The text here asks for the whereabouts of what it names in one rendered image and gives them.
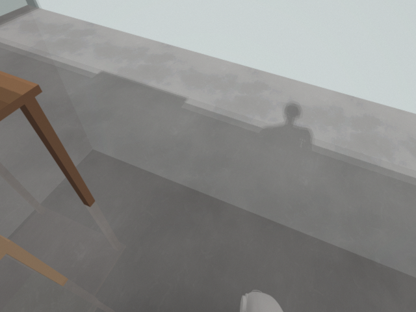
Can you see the chair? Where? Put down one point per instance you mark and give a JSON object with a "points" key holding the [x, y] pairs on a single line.
{"points": [[18, 253]]}

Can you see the table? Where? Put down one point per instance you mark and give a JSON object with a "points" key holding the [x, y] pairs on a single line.
{"points": [[18, 93]]}

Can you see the right robot thigh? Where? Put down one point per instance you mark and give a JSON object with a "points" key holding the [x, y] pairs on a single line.
{"points": [[259, 302]]}

